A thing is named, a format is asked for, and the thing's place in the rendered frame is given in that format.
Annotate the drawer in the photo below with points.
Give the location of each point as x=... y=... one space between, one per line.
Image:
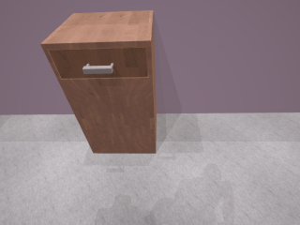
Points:
x=128 y=62

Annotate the handle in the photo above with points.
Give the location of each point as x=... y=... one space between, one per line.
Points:
x=97 y=69

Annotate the cabinet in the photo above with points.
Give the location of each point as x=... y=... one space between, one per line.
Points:
x=117 y=115

